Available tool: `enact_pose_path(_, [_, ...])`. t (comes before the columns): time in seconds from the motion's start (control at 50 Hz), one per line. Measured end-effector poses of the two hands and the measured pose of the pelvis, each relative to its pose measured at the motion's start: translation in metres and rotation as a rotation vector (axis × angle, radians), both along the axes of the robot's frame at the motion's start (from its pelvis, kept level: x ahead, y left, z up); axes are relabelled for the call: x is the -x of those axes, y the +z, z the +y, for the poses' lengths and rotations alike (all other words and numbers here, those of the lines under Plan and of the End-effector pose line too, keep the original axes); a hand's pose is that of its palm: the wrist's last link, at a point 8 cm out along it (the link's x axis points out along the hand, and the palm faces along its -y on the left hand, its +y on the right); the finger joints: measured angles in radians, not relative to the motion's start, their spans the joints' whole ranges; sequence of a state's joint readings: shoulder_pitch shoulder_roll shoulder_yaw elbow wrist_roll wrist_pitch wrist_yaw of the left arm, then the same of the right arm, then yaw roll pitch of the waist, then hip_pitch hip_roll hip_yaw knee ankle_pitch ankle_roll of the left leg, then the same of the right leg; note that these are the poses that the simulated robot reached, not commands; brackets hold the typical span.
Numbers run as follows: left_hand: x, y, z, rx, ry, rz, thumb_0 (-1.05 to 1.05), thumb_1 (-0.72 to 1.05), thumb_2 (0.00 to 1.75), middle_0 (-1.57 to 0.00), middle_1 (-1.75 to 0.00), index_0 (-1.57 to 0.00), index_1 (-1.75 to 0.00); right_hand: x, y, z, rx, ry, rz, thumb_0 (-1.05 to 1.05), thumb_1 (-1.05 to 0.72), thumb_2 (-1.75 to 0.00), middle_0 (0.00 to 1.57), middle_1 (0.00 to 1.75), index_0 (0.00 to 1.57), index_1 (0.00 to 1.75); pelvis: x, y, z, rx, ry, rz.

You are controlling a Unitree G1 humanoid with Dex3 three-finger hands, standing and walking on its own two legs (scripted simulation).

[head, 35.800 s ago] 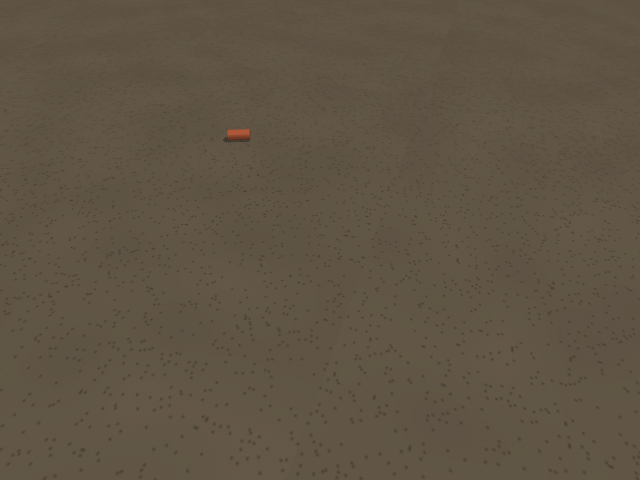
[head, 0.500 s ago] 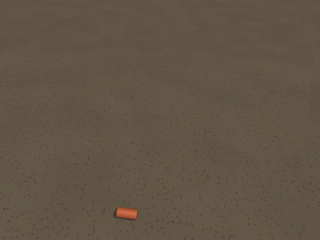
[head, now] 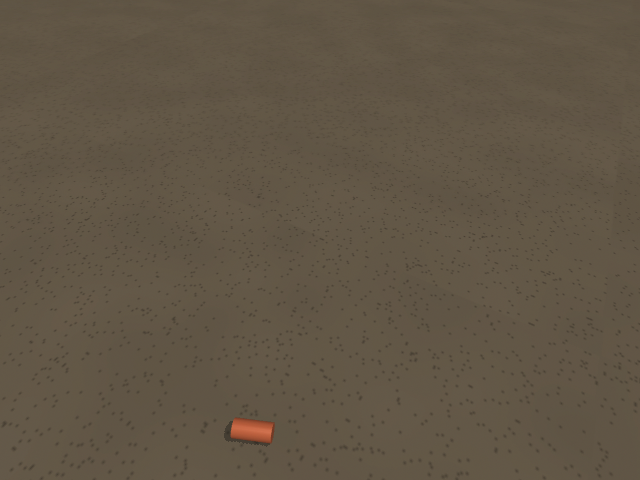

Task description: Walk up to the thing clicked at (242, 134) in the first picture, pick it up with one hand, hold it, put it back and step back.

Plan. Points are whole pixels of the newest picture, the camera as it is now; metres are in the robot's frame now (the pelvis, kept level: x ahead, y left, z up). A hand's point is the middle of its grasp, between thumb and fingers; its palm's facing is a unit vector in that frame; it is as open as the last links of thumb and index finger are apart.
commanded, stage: stand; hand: left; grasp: from above
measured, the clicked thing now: (253, 430) +0.42 +0.20 -0.75
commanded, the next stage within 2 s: step back in 0.78 s
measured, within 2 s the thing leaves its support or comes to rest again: neither
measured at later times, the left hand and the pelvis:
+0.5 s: hand out of the picture +0.08 +0.24 -0.16, palm faces +0.01 -0.94 -0.33, open 7.4 cm; pelvis +0.01 +0.00 +0.00, yaw +0 degrees
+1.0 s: hand out of the picture +0.08 +0.28 -0.17, palm faces -0.01 -0.93 -0.37, open 7.4 cm; pelvis -0.02 +0.02 -0.01, yaw +0 degrees
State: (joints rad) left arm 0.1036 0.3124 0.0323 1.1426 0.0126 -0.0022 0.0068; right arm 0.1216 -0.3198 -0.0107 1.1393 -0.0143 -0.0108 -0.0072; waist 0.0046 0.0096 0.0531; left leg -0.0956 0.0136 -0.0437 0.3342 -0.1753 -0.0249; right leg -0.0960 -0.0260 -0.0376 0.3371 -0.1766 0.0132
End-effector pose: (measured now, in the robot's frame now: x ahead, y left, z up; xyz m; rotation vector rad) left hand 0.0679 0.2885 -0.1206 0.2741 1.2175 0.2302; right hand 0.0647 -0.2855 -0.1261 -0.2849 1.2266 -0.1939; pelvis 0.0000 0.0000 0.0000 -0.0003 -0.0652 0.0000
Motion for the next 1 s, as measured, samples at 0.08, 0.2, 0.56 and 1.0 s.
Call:
enact_pose_path(0.08, [0.003,-0.001,0.000,0.000,-0.002,0.013,0.00,0.91,0.90,-0.20,-0.30,-0.20,-0.30,0.002,0.000,-0.001,0.000,-0.001,0.009,0.00,-0.90,-0.90,0.20,0.30,0.20,0.30,0.000,0.000,-0.001,0.000,0.000,0.006])
enact_pose_path(0.2, [0.009,-0.002,0.001,-0.001,0.000,0.043,0.00,0.91,0.90,-0.20,-0.30,-0.20,-0.30,0.007,-0.001,-0.003,-0.001,-0.005,0.036,0.00,-0.90,-0.90,0.20,0.30,0.20,0.30,-0.002,0.000,-0.002,-0.001,0.000,0.014])
enact_pose_path(0.56, [-0.010,0.001,-0.002,-0.003,-0.020,0.001,0.00,0.91,0.90,-0.20,-0.30,-0.20,-0.30,-0.007,0.002,-0.008,0.004,-0.002,0.004,0.01,-0.90,-0.90,0.20,0.30,0.20,0.29,-0.007,0.000,-0.004,-0.002,-0.005,0.014])
enact_pose_path(1.0, [-0.008,-0.010,0.036,-0.042,-0.036,0.011,0.00,0.90,0.90,-0.20,-0.30,-0.20,-0.30,0.012,0.000,-0.011,0.065,-0.019,0.043,0.00,-0.90,-0.90,0.20,0.30,0.20,0.29,0.023,-0.013,0.020,0.003,-0.005,0.045])
